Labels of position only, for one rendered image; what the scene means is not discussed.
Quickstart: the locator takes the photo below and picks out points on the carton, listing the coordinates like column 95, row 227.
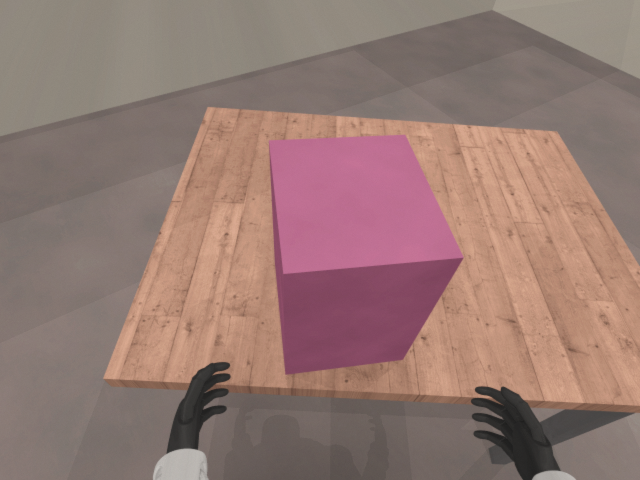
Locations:
column 362, row 249

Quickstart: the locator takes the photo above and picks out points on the robot right hand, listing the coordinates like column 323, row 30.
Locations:
column 524, row 442

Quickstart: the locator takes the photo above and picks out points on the table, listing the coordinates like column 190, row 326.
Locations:
column 546, row 301

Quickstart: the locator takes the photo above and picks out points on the robot left hand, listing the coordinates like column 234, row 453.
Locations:
column 190, row 415

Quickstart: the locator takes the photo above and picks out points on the left robot forearm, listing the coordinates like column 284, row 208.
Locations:
column 182, row 464

